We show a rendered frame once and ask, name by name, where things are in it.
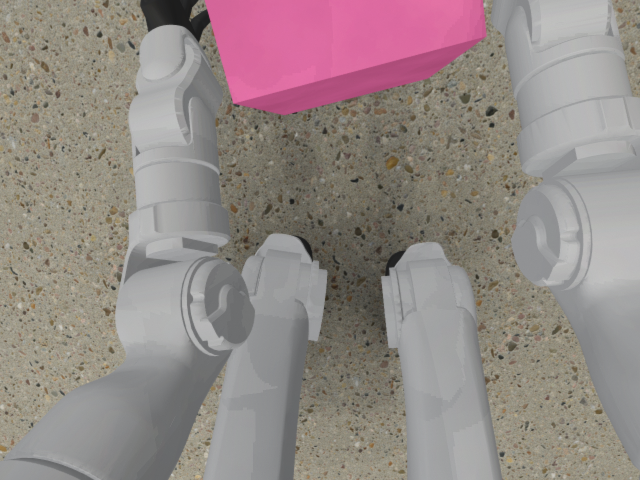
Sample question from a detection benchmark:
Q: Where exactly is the right robot thigh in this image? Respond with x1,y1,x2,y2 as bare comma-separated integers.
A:
381,258,502,480

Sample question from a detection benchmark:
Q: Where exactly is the carton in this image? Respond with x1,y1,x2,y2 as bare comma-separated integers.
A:
205,0,487,115

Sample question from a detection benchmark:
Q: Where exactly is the robot right upper arm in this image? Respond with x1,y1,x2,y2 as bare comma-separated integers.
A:
511,169,640,480

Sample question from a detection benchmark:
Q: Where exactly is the robot left upper arm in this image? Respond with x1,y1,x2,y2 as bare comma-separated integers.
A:
0,256,255,480

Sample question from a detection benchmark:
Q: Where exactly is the right robot foot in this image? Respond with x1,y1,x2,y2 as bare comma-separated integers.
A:
385,250,406,276

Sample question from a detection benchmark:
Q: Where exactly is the robot right forearm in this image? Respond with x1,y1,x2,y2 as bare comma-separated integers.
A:
491,0,640,181

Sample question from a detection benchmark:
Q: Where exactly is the robot left forearm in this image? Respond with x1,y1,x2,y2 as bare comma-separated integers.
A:
115,25,231,322

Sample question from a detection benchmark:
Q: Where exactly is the left robot hand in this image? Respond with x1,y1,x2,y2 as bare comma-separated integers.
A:
140,0,211,42

